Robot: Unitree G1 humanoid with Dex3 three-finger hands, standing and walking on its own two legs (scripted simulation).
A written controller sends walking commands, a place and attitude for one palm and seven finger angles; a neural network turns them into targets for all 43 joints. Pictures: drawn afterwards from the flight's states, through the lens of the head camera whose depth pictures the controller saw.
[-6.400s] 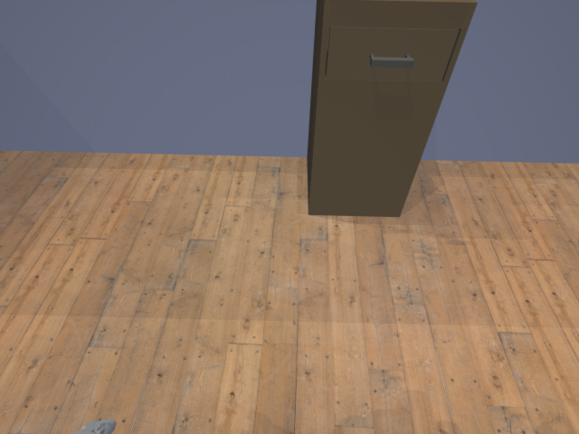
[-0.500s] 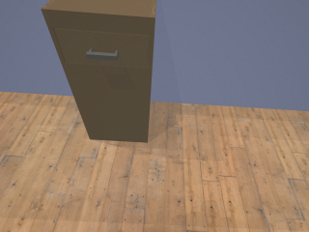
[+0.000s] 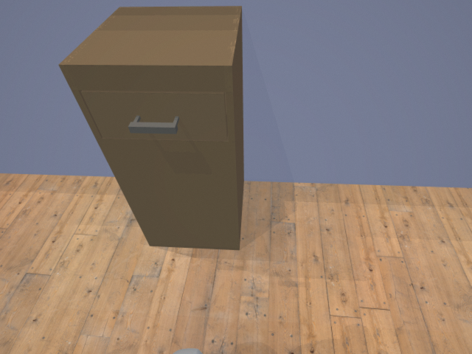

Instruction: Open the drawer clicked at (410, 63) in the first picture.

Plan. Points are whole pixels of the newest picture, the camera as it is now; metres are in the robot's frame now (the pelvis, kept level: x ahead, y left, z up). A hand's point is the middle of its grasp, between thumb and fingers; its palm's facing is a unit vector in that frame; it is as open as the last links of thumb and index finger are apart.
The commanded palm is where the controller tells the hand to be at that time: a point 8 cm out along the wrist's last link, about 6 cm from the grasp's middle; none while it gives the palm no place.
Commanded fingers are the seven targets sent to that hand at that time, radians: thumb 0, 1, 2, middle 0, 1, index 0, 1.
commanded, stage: take the last steps up to it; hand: left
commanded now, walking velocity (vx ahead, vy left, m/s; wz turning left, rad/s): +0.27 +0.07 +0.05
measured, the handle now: (155, 123) +0.69 +0.27 -0.01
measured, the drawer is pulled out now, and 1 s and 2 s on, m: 0.00 0.00 0.00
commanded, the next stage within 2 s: come to a stop and stand still in 0.28 s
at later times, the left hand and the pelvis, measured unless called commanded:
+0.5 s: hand (116, 348) +0.17 +0.27 -0.18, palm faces +0.05 -0.98 -0.19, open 7.4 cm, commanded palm none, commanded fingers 0.00 0.90 0.90 -0.20 -0.30 -0.20 -0.30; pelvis +0.15 +0.08 +0.00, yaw -1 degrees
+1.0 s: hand (127, 317) +0.23 +0.26 -0.18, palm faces +0.02 -0.97 -0.23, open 7.4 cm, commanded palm none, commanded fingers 0.00 0.90 0.90 -0.20 -0.30 -0.20 -0.30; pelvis +0.16 +0.08 -0.01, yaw +0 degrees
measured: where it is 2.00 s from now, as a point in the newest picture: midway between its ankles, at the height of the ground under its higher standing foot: outside the picture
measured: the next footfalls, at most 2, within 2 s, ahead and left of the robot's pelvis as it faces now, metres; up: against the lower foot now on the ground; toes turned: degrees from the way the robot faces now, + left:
left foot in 0.26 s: +0.23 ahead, +0.17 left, +0.00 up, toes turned +9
right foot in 0.66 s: +0.24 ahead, -0.04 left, +0.00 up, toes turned -6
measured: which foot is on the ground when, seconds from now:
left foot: up 0.00-0.24, down 0.26-0.72, up 0.74-0.98, down 1.00-1.00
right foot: down 0.00-0.26, up 0.28-0.64, down 0.66-1.00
